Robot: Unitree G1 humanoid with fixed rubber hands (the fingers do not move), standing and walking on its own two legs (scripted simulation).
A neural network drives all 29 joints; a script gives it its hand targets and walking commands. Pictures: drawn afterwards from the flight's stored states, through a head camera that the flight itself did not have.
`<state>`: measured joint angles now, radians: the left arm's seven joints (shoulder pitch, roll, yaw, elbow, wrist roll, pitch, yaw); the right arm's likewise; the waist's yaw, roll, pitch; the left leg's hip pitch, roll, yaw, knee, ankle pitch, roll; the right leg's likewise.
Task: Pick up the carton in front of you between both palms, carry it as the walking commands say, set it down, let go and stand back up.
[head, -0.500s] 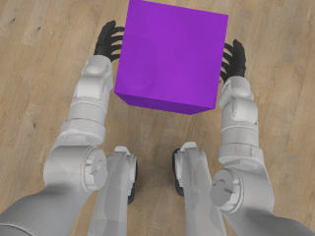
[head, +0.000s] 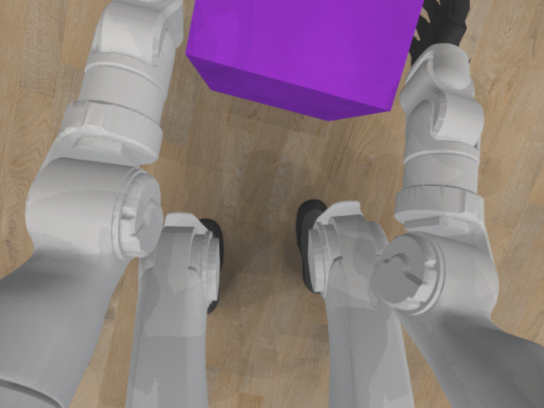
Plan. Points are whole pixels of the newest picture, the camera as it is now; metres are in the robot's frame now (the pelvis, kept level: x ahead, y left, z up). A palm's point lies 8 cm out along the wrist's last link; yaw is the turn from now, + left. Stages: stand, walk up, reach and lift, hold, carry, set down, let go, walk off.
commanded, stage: set down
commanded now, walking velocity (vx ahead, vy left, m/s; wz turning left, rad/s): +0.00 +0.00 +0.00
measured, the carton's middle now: (297, 20) +0.55 -0.06 -0.23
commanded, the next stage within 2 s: none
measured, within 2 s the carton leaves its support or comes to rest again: rests again in 0.78 s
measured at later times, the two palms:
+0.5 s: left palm out of the picture +0.59 +0.08 -0.22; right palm (419, 39) +0.52 -0.21 -0.21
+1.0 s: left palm out of the picture +0.59 +0.08 -0.23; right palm (420, 46) +0.51 -0.22 -0.22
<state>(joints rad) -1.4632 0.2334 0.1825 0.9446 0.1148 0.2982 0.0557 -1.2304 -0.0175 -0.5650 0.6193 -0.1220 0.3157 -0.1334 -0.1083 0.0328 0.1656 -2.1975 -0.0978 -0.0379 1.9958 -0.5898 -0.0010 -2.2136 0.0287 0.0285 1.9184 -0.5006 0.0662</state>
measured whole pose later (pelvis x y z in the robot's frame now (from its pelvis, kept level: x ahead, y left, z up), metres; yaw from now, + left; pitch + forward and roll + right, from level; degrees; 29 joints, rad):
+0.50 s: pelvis +0.01 +0.00 -0.05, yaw -1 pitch +41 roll -4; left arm -1.58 0.33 0.06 1.09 0.04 0.24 0.07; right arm -1.36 -0.12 -0.48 0.82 0.01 0.25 -0.13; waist -0.14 -0.01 0.30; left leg -2.25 -0.10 -0.04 2.20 -0.67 0.00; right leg -2.27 0.05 0.02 2.11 -0.56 0.07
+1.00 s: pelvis +0.00 +0.01 -0.06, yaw -2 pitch +37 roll -5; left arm -1.63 0.27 0.18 1.10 0.16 0.22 -0.03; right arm -1.41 -0.19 -0.57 0.92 -0.06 0.22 -0.04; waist -0.11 -0.02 0.39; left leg -2.23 -0.09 -0.04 2.25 -0.67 0.02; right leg -2.23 0.05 0.02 2.14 -0.56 0.09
